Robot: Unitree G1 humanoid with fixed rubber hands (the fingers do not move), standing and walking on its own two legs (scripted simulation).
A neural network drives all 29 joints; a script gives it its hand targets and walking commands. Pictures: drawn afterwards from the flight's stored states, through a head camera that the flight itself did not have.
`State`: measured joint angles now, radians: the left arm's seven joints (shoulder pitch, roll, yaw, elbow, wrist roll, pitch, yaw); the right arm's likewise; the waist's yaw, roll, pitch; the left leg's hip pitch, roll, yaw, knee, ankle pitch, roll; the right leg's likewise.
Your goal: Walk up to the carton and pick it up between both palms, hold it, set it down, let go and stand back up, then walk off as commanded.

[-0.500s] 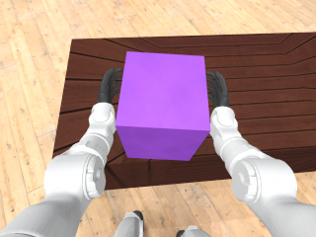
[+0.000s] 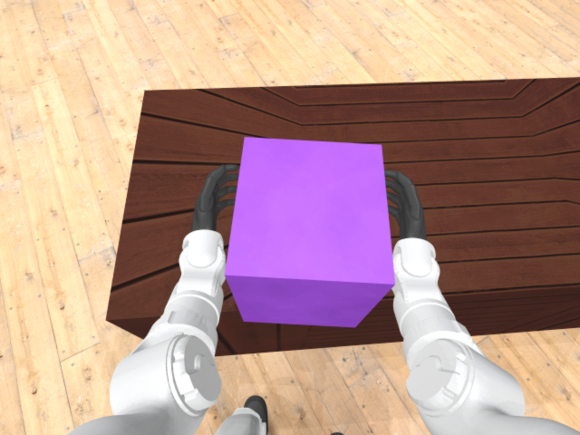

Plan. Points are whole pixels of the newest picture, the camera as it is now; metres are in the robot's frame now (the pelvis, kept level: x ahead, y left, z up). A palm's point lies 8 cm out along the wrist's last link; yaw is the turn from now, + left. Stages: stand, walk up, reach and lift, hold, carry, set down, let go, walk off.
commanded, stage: reach and lift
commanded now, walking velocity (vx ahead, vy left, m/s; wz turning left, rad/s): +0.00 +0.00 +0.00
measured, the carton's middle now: (305, 242) +0.39 +0.00 -0.07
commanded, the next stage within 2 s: none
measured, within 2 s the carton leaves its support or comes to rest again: leaves its support in 0.92 s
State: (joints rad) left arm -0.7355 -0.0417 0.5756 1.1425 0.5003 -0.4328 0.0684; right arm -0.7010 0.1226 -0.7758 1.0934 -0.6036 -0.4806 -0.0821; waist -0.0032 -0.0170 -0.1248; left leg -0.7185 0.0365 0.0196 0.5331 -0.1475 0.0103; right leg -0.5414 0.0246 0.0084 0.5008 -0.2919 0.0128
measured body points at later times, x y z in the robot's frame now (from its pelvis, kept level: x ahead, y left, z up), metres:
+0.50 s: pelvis +0.00 -0.01 +0.01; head +0.11 +0.03 +0.44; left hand +0.41 +0.15 -0.01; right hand +0.40 -0.15 +0.00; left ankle +0.05 +0.11 -0.73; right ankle -0.05 -0.13 -0.73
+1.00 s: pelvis +0.01 -0.01 +0.01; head +0.11 +0.02 +0.45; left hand +0.41 +0.15 +0.00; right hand +0.40 -0.14 +0.01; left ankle +0.05 +0.11 -0.73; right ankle -0.05 -0.13 -0.73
